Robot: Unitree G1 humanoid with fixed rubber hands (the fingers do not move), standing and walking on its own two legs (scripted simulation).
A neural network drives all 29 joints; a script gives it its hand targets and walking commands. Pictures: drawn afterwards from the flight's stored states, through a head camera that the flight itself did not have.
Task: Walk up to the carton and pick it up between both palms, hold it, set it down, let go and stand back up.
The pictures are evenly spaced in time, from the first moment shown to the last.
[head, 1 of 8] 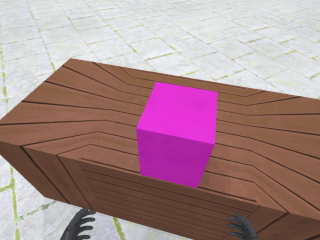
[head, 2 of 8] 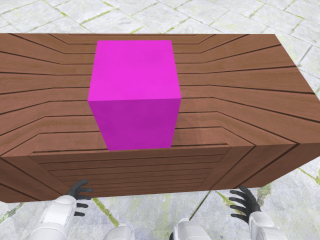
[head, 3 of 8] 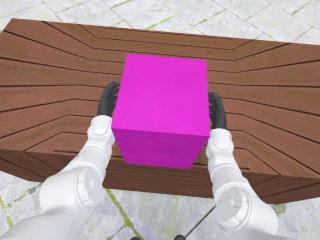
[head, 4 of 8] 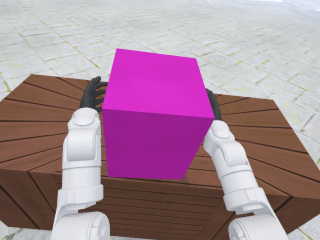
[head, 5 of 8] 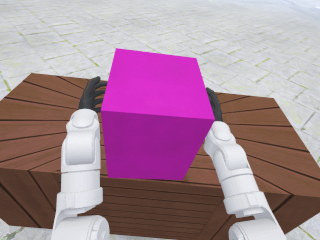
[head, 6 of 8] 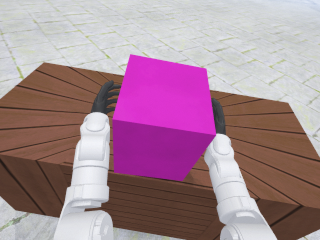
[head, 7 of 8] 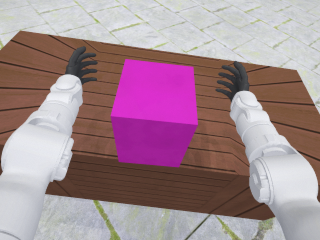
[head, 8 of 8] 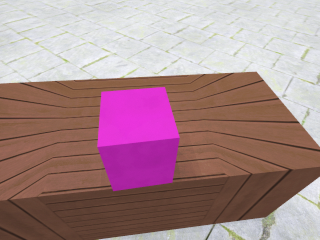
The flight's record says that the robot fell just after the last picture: no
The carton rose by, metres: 0.19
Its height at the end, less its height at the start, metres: +0.00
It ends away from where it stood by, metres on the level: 0.01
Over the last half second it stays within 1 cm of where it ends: yes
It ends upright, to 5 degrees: yes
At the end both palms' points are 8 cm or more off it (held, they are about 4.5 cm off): yes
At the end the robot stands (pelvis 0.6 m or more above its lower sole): yes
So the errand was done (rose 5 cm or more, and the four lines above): yes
